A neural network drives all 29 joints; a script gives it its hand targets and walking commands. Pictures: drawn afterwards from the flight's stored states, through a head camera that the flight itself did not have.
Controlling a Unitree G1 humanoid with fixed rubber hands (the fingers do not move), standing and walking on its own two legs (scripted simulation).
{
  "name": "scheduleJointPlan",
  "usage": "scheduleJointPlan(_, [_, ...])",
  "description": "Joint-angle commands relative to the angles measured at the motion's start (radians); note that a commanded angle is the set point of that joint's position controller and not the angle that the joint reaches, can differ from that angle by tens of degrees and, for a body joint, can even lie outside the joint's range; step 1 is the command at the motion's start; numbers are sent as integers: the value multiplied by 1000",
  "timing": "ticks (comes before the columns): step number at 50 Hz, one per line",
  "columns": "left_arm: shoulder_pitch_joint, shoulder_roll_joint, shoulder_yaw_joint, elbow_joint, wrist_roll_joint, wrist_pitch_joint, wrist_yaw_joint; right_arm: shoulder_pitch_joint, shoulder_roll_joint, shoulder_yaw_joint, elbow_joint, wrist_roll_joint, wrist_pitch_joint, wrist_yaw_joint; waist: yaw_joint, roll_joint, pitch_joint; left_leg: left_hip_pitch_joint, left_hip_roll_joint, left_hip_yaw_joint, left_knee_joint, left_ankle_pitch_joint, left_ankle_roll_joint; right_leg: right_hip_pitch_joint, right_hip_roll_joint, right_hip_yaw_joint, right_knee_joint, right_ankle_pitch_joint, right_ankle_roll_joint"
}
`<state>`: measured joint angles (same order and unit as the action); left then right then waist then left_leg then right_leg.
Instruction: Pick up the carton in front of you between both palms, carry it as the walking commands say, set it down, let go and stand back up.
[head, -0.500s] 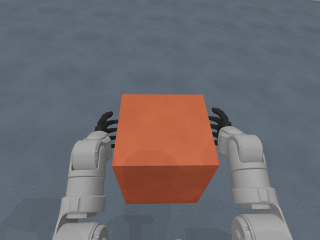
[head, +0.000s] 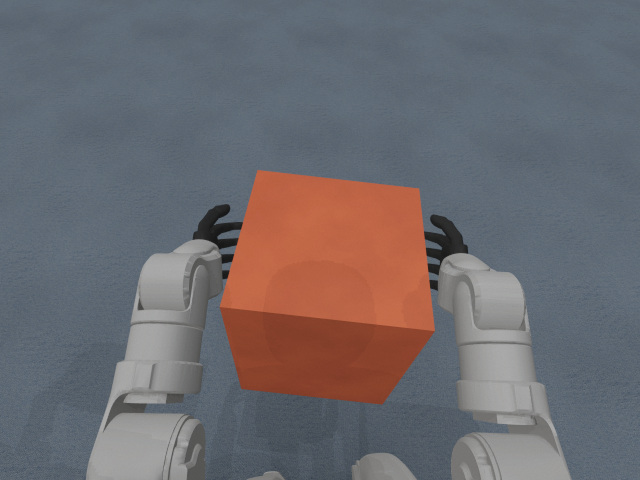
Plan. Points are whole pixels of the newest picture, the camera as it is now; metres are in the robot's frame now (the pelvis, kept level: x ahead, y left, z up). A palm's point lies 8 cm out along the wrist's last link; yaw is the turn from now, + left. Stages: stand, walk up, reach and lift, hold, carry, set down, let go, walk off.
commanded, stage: carry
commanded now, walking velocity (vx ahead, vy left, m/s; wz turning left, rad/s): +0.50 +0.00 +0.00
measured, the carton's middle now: (324, 295) +0.36 +0.00 +0.00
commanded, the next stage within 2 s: none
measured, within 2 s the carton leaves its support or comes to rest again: neither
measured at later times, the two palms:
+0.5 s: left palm (229, 94) +0.67 +0.15 +0.11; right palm (408, 84) +0.71 -0.15 +0.11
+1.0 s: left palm (234, 17) +0.92 +0.16 +0.12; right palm (386, 16) +0.91 -0.14 +0.13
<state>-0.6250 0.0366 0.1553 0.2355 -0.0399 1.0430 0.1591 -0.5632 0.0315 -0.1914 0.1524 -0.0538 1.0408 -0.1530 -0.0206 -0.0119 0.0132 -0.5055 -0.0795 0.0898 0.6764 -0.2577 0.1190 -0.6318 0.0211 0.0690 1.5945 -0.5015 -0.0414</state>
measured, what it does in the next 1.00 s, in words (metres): walks ahead: right foot, then left foot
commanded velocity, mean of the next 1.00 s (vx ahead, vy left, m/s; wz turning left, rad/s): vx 0.42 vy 0.00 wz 0.00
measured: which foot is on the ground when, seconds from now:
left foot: down 0.00-0.26, up 0.28-0.66, down 0.68-1.00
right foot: up 0.00-0.24, down 0.26-0.70, up 0.72-1.00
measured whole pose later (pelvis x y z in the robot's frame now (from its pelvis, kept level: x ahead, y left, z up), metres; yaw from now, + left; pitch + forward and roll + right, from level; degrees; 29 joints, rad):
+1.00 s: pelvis +0.65 +0.02 +0.04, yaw -2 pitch +4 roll -1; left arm -0.14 -0.13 0.10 -0.30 0.13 1.20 0.09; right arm -0.15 0.13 -0.11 -0.27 -0.10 1.18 -0.10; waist -0.02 0.00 -0.14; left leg -0.11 0.03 0.21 0.27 -0.23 0.04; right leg -0.58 -0.09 -0.12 0.69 -0.17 0.02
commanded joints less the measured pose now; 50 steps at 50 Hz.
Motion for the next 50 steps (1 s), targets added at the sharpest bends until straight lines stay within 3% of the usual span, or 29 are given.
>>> scheduleJointPlan(1, [-618,-1138,-572,-235,-313,-27,-229,-748,1101,726,-245,491,-25,234,-62,3,-588,710,388,-536,-100,530,199,-332,-63,-4,-147,23,14])
scheduleJointPlan(2, [-600,-1134,-579,-253,-294,-37,-222,-763,1120,749,-269,516,-34,239,-59,33,-577,673,364,-508,-106,491,184,-325,-76,-13,-210,34,15])
scheduleJointPlan(5, [-575,-1100,-606,-318,-245,-72,-203,-742,1139,787,-282,540,-59,259,-63,135,-569,636,291,-371,-109,690,149,-254,-60,-64,-454,194,5])
scheduleJointPlan(7, [-529,-1068,-619,-337,-219,-92,-195,-692,1143,807,-255,541,-70,271,-71,154,-542,596,261,-278,-151,764,106,-128,-48,-117,-707,328,3])
scheduleJointPlan(9, [-491,-1037,-632,-359,-202,-107,-195,-637,1131,815,-221,534,-81,280,-45,142,-514,536,216,-186,-154,814,45,83,8,-197,-960,467,1])
scheduleJointPlan(11, [-451,-1024,-658,-353,-197,-112,-201,-572,1104,814,-199,517,-89,283,1,139,-557,498,208,-104,-12,944,-31,397,48,-253,-1145,645,-16])
scheduleJointPlan(12, [-432,-1019,-669,-342,-199,-112,-208,-557,1086,815,-197,507,-92,283,22,127,-592,421,201,-56,95,879,-62,599,14,-253,-1217,746,-31])
scheduleJointPlan(13, [-406,-1016,-672,-328,-203,-108,-216,-563,1058,811,-198,494,-91,284,44,23,-620,238,181,-43,241,447,-93,825,-159,-68,-1168,1000,-69])
scheduleJointPlan(14, [-386,-978,-665,-299,-189,-102,-219,-536,1066,815,-176,475,-75,283,30,-212,-764,-43,74,-71,519,-252,-148,1170,-463,334,-1034,1382,-236])
scheduleJointPlan(15, [-306,-981,-661,-258,-201,-91,-221,-453,1043,789,-144,465,-61,281,59,-229,-827,-193,53,-108,692,-308,-152,1258,-501,496,-1122,1108,-320])
scheduleJointPlan(16, [-305,-1017,-673,-275,-219,-85,-227,-444,1038,774,-153,449,-56,277,59,-158,-762,-266,92,-120,691,-252,-139,1210,-445,431,-1157,950,-278])
scheduleJointPlan(17, [-335,-1044,-686,-300,-236,-76,-235,-439,1050,754,-150,428,-51,275,58,-78,-668,-303,113,-117,604,-205,-130,1135,-396,343,-1183,928,-216])
scheduleJointPlan(18, [-370,-1069,-698,-325,-257,-66,-245,-422,1057,738,-149,412,-47,274,54,-43,-598,-298,133,-114,494,-160,-132,1063,-364,272,-1199,979,-170])
scheduleJointPlan(20, [-421,-1107,-729,-366,-301,-42,-268,-382,1065,721,-148,377,-36,267,50,-42,-544,-201,133,-86,321,-122,-142,948,-323,176,-1242,966,-107])
scheduleJointPlan(23, [-418,-1131,-753,-404,-347,-11,-305,-289,1065,716,-166,314,-25,250,44,-86,-509,-132,97,-11,134,-106,-152,869,-301,76,-1273,965,-99])
scheduleJointPlan(28, [-259,-1114,-736,-388,-328,36,-349,-235,1045,741,-280,272,12,239,44,-200,-400,4,78,71,-128,139,-139,716,-242,-88,-1325,861,-60])
scheduleJointPlan(31, [-147,-1090,-729,-419,-288,64,-350,-176,1035,764,-346,289,53,261,42,-187,-343,130,90,96,-258,249,-135,658,-236,-136,-1289,777,-38])
scheduleJointPlan(33, [-84,-1066,-729,-449,-259,83,-347,-113,1021,770,-365,301,82,282,23,-112,-367,371,73,152,-314,207,-124,543,-196,-205,-1116,729,-6])
scheduleJointPlan(34, [-60,-1047,-726,-465,-243,94,-345,-79,1008,767,-369,302,96,292,11,-60,-404,535,136,79,-287,128,-113,420,-172,-224,-984,598,18])
scheduleJointPlan(35, [-50,-1026,-720,-486,-237,109,-343,-48,998,756,-363,302,111,300,3,147,-426,625,365,-275,-366,51,-68,258,-103,-244,-726,300,59])
scheduleJointPlan(36, [-70,-1041,-735,-521,-249,129,-341,-37,1008,748,-342,299,113,308,-6,341,-438,771,505,-594,-434,-32,79,-17,-19,-179,-541,29,58])
scheduleJointPlan(37, [-66,-1053,-740,-543,-248,135,-340,-19,1028,751,-371,321,120,315,0,255,-405,716,523,-598,-461,-47,93,-84,-72,-89,-421,8,31])
scheduleJointPlan(39, [-96,-1073,-745,-574,-254,133,-339,-96,1063,778,-431,364,127,326,6,96,-360,570,463,-428,-474,21,52,-63,-137,-63,-421,102,15])
scheduleJointPlan(40, [-89,-1078,-750,-582,-252,131,-336,-119,1066,791,-454,380,130,330,11,60,-347,507,443,-350,-498,29,28,-31,-162,-55,-482,163,19])
scheduleJointPlan(43, [-43,-1096,-755,-580,-246,132,-323,-110,1050,805,-480,397,139,334,10,110,-341,459,393,-195,-551,6,13,20,-150,-116,-635,246,44])
scheduleJointPlan(45, [-5,-1088,-755,-574,-235,135,-315,-77,1029,804,-480,394,145,338,11,124,-325,484,378,-123,-538,190,19,12,-133,-157,-746,280,63])
scheduleJointPlan(47, [27,-1076,-753,-568,-226,139,-309,-44,1007,795,-479,387,151,342,13,135,-318,507,343,-30,-478,430,1,38,-104,-199,-860,314,68])
scheduleJointPlan(50, [23,-1062,-764,-590,-232,148,-309,-9,986,779,-478,367,157,341,9,173,-301,512,318,49,-422,597,-24,99,-73,-247,-973,405,57])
